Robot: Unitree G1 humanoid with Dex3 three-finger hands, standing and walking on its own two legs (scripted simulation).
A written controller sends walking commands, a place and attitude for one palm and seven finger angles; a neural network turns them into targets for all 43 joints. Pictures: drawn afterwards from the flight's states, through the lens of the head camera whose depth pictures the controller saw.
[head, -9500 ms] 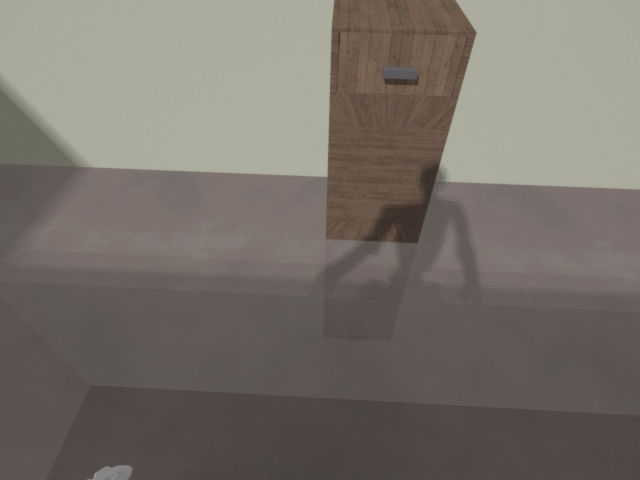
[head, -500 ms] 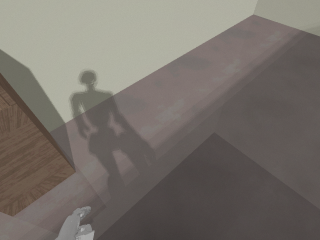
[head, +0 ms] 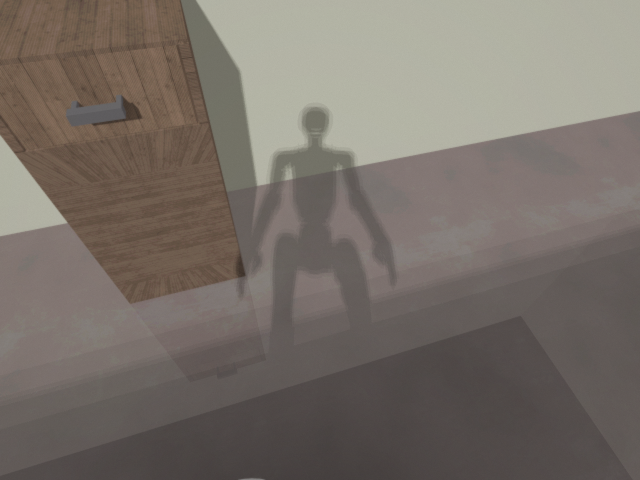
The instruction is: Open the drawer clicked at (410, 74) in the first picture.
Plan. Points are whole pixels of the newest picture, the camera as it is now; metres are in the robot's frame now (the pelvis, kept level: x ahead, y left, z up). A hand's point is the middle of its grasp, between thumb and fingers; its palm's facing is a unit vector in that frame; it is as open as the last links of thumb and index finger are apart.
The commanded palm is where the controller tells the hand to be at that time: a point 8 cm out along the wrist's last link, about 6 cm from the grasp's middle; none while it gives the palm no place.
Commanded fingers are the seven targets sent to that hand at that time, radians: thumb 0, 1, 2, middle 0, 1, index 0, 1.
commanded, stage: turn to face it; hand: left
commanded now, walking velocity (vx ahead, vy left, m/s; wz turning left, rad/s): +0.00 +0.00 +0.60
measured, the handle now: (97, 108) +0.73 +0.52 +0.01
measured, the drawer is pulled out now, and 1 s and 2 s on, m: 0.00 0.00 0.00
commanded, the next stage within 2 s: take the last steps up to it in 0.60 s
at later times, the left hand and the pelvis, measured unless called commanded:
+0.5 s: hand out of the picture +0.07 +0.21 -0.14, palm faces +0.21 -0.93 -0.29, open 7.3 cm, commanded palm none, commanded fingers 0.00 0.90 0.90 -0.20 -0.30 -0.20 -0.30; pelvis +0.00 -0.01 +0.00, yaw +12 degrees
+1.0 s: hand out of the picture -0.11 +0.13 -0.15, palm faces +0.47 -0.85 -0.23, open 7.3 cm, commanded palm none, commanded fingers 0.00 0.90 0.90 -0.20 -0.30 -0.20 -0.30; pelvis +0.01 -0.03 +0.02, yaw +23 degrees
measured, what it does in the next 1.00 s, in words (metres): steps on the spot, turning left: left foot, then right foot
